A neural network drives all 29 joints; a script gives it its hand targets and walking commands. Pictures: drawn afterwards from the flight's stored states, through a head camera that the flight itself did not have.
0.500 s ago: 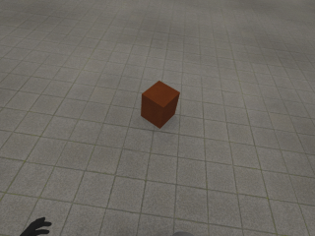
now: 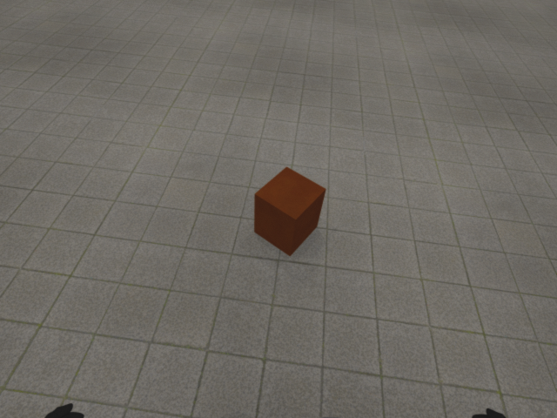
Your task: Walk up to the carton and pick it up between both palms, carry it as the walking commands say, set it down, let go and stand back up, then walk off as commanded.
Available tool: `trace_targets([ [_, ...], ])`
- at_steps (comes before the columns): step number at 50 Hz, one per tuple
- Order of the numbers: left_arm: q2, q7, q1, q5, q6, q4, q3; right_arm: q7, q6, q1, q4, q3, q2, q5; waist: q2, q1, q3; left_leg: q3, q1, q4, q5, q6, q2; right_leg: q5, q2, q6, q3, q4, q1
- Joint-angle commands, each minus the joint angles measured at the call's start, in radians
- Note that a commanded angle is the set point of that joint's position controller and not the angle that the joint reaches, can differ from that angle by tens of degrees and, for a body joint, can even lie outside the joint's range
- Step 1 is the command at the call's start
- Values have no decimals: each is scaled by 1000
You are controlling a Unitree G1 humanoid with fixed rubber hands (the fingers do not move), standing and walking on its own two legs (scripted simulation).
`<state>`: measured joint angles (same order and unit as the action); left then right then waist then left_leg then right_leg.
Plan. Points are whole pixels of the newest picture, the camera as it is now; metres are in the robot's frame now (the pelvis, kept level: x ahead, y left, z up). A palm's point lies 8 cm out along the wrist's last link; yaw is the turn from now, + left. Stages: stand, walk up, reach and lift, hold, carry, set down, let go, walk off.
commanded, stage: walk up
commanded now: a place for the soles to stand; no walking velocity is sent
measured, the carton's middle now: (288, 211) +1.00 -0.06 -0.63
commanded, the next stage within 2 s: none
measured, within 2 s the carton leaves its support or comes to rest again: neither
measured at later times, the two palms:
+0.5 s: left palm (72, 379) +0.19 +0.30 -0.08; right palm (501, 378) +0.21 -0.34 -0.07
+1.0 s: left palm (121, 301) +0.32 +0.27 -0.08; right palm (494, 313) +0.32 -0.37 -0.07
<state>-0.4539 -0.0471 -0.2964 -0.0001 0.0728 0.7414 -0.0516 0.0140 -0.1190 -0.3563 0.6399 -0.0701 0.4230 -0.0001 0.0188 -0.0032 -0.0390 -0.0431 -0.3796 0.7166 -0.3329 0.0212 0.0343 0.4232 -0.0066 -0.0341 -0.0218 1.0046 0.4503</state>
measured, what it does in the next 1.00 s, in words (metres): walks ahead: right foot, then left foot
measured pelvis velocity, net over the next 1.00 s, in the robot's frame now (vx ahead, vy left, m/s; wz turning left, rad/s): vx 0.22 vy -0.05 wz -0.02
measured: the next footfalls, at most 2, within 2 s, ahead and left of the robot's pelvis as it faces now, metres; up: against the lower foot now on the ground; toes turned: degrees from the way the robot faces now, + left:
right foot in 0.22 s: +0.18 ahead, -0.16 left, +0.00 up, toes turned -1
left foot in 0.52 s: +0.20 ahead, +0.10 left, +0.00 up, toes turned +3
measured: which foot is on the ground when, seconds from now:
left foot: down 0.00-0.22, up 0.24-0.50, down 0.52-0.90, up 0.92-1.00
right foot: up 0.00-0.20, down 0.22-0.52, up 0.54-0.86, down 0.88-1.00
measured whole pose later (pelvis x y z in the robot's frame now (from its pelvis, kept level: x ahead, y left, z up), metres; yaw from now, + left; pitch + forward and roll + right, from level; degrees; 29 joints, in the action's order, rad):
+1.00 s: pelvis +0.22 -0.05 -0.01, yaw -1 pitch -2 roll +1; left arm -0.45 -0.03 -0.30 0.00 0.09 0.75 -0.06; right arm 0.02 -0.10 -0.33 0.64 -0.07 0.42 0.00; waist 0.02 0.00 -0.06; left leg -0.04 -0.40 1.08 -0.48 0.01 0.06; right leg 0.32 -0.01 -0.04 0.02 0.75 0.40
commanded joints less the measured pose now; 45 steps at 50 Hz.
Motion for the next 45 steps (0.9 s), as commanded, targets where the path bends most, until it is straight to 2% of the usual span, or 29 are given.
trace_targets([
  [1, -166, -5, 84, -4, 13, -116, -56, -13, -21, -98, 15, -87, 296, -26, -178, -75, 97, 341, 478, -285, 313, 232, 302, 78, 61, 30, -20, -51, 344],
  [3, -188, -2, 122, -14, 15, -120, -60, -12, -20, -97, 13, -94, 307, -17, -166, -72, 39, 375, 395, -301, 296, 255, 339, 62, 72, 21, -15, -129, 318],
  [6, -167, -17, 95, -13, 28, -83, -44, -1, -16, -8, -9, -91, 306, -20, -293, -50, 25, 214, 214, -301, 276, 220, 270, -70, 78, 11, 50, -267, 149],
  [8, -159, -17, -35, -11, 34, -53, -65, 5, -6, 58, -37, -81, 293, -17, -238, 41, 80, 139, 67, -184, 198, 162, 234, -165, 38, -16, 96, -417, -155],
  [9, -207, -3, -176, -12, 44, -13, -89, 9, -4, 61, -29, -69, 248, -14, -61, 107, 158, 83, 30, 110, 251, 114, 156, -132, -6, -3, 73, -525, -305],
  [10, -308, 14, -275, -38, 53, 11, -127, 12, -1, 8, -45, -45, 173, -8, 215, 148, 183, 3, -240, 414, 161, 46, 49, 81, 160, -48, -281, -634, -506],
  [11, -357, 25, -188, -23, 51, -46, -121, 8, 6, -10, -50, -30, 146, -5, 168, 81, 139, 31, -441, 470, -183, 21, -45, 195, 378, -183, -728, -753, -531],
  [12, -379, 26, -122, -20, 44, -70, -120, 1, 15, 37, -43, -49, 226, -10, 57, 67, 86, 89, -488, 521, -196, 35, 16, 382, 399, -259, -730, -751, -418],
  [13, -350, 26, -109, -6, 45, -44, -113, 3, 21, 68, -13, -69, 270, -12, -26, 65, -13, 121, -459, 534, -147, 37, 52, 451, 368, -217, -662, -756, -311],
  [16, -285, 24, -33, -8, 35, -79, -101, 19, 26, 28, 15, -67, 231, -11, 187, 30, -119, 63, -301, 321, -73, 4, 87, 361, 243, -213, -403, -747, -63],
  [20, -310, 9, -62, -19, 31, -56, -103, 30, 23, 51, 20, -78, 253, -16, 150, 42, -60, 52, -240, 213, -147, 4, 40, 384, 274, -241, -441, -721, -115],
  [22, -305, 7, -40, -23, 20, -69, -94, 27, 10, 72, 18, -80, 242, -24, 211, 50, -52, 30, -184, 98, -163, 10, 49, 286, 268, -247, -385, -672, -120],
  [23, -313, 1, -9, -23, 12, -77, -92, 26, 2, 19, 42, -81, 255, -20, 172, 22, -1, -14, -55, -7, -135, 19, 13, 254, 237, -238, -312, -619, -80],
  [25, -223, 2, 40, -25, 3, -101, -70, 10, -12, -148, 96, -96, 252, -31, 16, -88, 99, 38, 306, -159, -116, 44, -11, 192, 128, -127, -149, -323, 130],
  [26, -100, 5, 96, -3, 8, -125, -46, -4, -28, -247, 87, -134, 353, -49, -248, -141, 96, 541, 432, -400, -428, 131, 267, 112, -6, -42, 9, 78, 389],
  [27, -159, 17, 111, -9, 4, -116, -56, -11, -22, -150, 35, -133, 393, -32, -170, -133, -7, 743, 408, -530, -578, 166, 377, 87, -15, -9, -35, 133, 534],
  [28, -217, 16, 113, -25, 4, -103, -66, -15, -21, -129, 32, -132, 401, -23, -82, -114, -19, 741, 382, -502, -537, 151, 396, 20, 21, 2, -136, 171, 525],
  [29, -233, 10, 79, -25, 10, -92, -63, -15, -22, -86, 24, -118, 347, -13, -26, -77, -29, 648, 389, -438, -298, 144, 358, -73, 38, 20, -113, 149, 483],
  [30, -220, 7, 33, -17, 12, -71, -64, -13, -27, -87, 14, -102, 315, -11, -74, -48, 25, 518, 419, -382, -61, 122, 309, -72, 43, 16, -100, 99, 429],
  [31, -216, 7, 42, -10, 12, -65, -57, -18, -25, -115, 44, -104, 294, -7, -114, -77, 50, 413, 435, -354, 147, 60, 261, -123, 47, 26, -66, 62, 399],
  [33, -187, 3, 62, -5, 6, -81, -57, -22, -19, -161, 38, -94, 284, -10, -125, -93, 102, 344, 499, -285, 413, 91, 245, -64, 23, 38, -44, 4, 369],
  [34, -167, 3, 73, -7, 4, -99, -44, -21, -19, -178, 34, -94, 291, -9, -190, -88, 107, 280, 511, -285, 499, 127, 237, -56, 43, 21, 14, -50, 366],
  [36, -138, -1, 123, -10, 7, -117, -35, -19, -13, -127, 20, -92, 281, -18, -215, -88, 91, 246, 476, -243, 548, 193, 246, -40, 55, 20, 47, -137, 358],
  [40, -147, -12, 85, -4, 16, -91, -34, -4, 1, -60, -13, -87, 285, -8, -313, -58, 91, 166, 319, -218, 424, 190, 233, -78, 44, -7, 95, -296, 116],
  [41, -143, -9, 31, -8, 22, -72, -40, -3, 7, -38, -3, -84, 289, -10, -259, -32, 98, 162, 294, -179, 329, 180, 261, -75, 35, -17, 87, -429, 47],
  [42, -158, -7, -37, -13, 31, -53, -50, -2, 8, -12, -24, -70, 265, -8, -203, 29, 128, 108, 185, -51, 366, 145, 196, -120, -20, -25, 113, -522, -148],
  [43, -217, 11, -176, -32, 38, -11, -81, -1, 5, -30, -24, -66, 223, -5, -26, 102, 199, 79, 6, 219, 386, 91, 162, -85, 32, -60, -15, -543, -402],
  [44, -329, 27, -263, -33, 43, -16, -117, 2, -1, -56, -46, -29, 123, 7, 259, 126, 249, 29, -256, 435, 117, 32, 42, 14, 261, -116, -410, -628, -585],
  [45, -360, 37, -192, -18, 38, -35, -116, -5, 10, 0, -63, -31, 163, 5, 137, 103, 185, 61, -423, 472, -205, 32, -11, 175, 398, -205, -718, -751, -543],
])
